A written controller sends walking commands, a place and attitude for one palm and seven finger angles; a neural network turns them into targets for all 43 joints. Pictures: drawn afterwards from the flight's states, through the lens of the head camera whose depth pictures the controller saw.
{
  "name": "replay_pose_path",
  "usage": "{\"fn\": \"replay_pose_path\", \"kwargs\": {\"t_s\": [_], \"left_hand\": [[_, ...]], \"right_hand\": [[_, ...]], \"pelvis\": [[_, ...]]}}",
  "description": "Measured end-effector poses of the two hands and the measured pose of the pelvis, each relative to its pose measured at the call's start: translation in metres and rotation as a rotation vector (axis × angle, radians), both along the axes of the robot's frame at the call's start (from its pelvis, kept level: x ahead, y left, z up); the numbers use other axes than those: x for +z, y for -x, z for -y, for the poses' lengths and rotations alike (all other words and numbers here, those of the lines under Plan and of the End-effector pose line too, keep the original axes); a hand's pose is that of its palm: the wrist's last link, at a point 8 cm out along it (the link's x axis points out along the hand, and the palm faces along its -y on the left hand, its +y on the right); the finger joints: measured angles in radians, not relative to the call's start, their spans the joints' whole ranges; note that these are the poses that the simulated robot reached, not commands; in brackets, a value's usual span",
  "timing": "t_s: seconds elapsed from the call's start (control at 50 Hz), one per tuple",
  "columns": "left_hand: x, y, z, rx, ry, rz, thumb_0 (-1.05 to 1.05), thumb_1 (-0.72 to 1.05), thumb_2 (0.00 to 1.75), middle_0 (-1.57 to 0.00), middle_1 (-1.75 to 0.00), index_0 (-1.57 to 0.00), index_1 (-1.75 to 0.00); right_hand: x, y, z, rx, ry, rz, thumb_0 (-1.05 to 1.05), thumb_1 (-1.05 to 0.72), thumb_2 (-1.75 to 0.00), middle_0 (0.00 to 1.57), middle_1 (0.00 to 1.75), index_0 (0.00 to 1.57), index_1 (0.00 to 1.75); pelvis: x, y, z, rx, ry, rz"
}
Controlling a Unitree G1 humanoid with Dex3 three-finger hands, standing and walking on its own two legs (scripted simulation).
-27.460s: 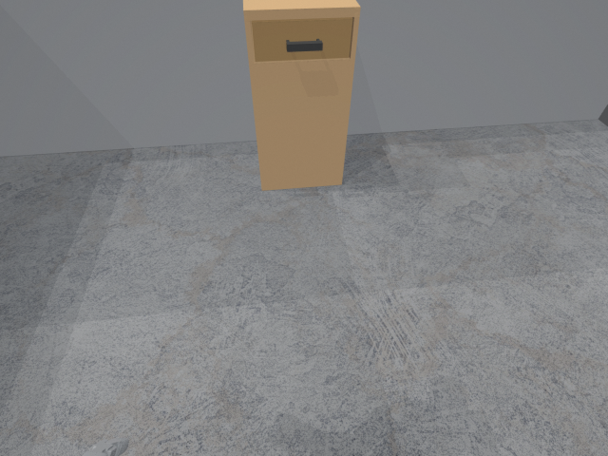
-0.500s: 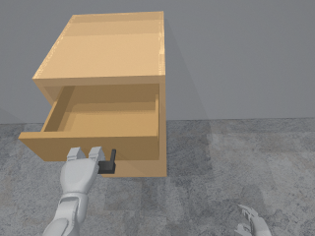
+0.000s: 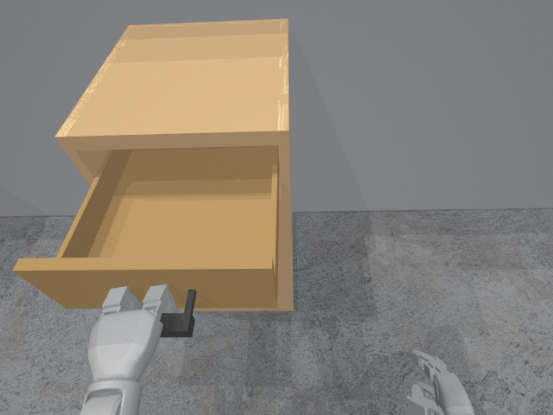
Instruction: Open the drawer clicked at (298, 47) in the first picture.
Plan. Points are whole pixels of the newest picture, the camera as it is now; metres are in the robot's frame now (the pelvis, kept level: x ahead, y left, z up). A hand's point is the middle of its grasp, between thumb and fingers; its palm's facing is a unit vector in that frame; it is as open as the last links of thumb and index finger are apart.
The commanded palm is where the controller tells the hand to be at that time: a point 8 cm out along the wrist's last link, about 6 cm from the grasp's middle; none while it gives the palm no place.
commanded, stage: pull the drawer open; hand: left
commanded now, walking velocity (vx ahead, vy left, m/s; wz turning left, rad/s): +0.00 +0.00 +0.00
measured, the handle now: (151, 310) +0.27 +0.21 -0.01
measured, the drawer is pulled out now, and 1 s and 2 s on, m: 0.25 0.30 0.29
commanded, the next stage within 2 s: open the thumb to release the handle in 0.54 s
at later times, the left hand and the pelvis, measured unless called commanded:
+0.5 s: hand (135, 391) +0.16 +0.21 -0.03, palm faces -0.06 -0.12 -0.99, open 6.0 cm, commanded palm +0.12 +0.21 +0.02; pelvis +0.00 -0.01 -0.01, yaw +0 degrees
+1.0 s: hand (135, 387) +0.17 +0.21 -0.02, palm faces -0.01 -0.08 -1.00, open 9.1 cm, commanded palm +0.15 +0.22 +0.02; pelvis -0.01 -0.02 -0.02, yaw +1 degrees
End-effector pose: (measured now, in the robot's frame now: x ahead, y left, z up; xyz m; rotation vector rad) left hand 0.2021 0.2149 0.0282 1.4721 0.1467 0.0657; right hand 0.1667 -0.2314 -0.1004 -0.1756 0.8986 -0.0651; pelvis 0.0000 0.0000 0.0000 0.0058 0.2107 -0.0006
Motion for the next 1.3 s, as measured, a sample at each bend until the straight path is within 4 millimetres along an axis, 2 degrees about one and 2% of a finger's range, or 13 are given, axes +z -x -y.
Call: {"fn": "replay_pose_path", "kwargs": {"t_s": [0.42, 0.64, 0.78, 0.92, 1.16, 1.3], "left_hand": [[0.001, 0.055, 0.003, 0.016, 0.007, -0.018, 0.05, 0.65, 0.76, -0.25, -1.34, -0.42, -1.35], [0.002, 0.056, 0.002, 0.002, 0.031, -0.018, 0.06, 0.66, 0.72, -0.23, -1.35, -0.42, -1.35], [-0.001, 0.055, -0.002, -0.050, -0.027, 0.022, 0.02, 0.65, 0.76, -0.31, -1.34, -0.41, -1.34], [0.001, 0.053, 0.002, 0.010, -0.010, 0.038, 0.00, 0.41, 0.68, -0.36, -1.30, -0.40, -1.31], [0.002, 0.053, 0.002, 0.010, -0.022, 0.013, 0.00, -0.27, 0.40, -0.34, -1.26, -0.36, -1.23], [0.002, 0.053, 0.003, 0.016, -0.013, 0.012, 0.00, -0.43, 0.32, -0.33, -1.25, -0.36, -1.21]], "right_hand": [[-0.001, -0.023, -0.008, 0.084, -0.033, 0.074, 0.01, -0.91, -0.90, 0.20, 0.30, 0.20, 0.30], [0.000, -0.020, -0.001, 0.075, -0.033, 0.089, 0.01, -0.91, -0.90, 0.20, 0.30, 0.20, 0.30], [-0.017, -0.015, 0.006, 0.079, 0.008, 0.036, 0.01, -0.91, -0.90, 0.20, 0.30, 0.20, 0.30], [-0.022, -0.006, 0.005, 0.053, -0.012, 0.018, 0.01, -0.91, -0.90, 0.20, 0.30, 0.20, 0.30], [-0.010, 0.000, 0.013, 0.042, 0.007, 0.038, 0.01, -0.91, -0.90, 0.20, 0.30, 0.20, 0.30], [-0.008, 0.003, 0.021, 0.034, 0.022, 0.050, 0.01, -0.91, -0.90, 0.20, 0.30, 0.20, 0.30]], "pelvis": [[-0.010, 0.000, 0.006, 0.000, -0.006, -0.010], [-0.015, -0.002, 0.009, -0.020, -0.009, -0.028], [-0.021, 0.002, 0.009, 0.000, -0.006, -0.042], [-0.019, 0.006, 0.011, 0.004, -0.012, -0.036], [-0.011, 0.018, 0.022, 0.016, -0.012, -0.002], [-0.010, 0.024, 0.024, 0.023, -0.010, 0.004]]}}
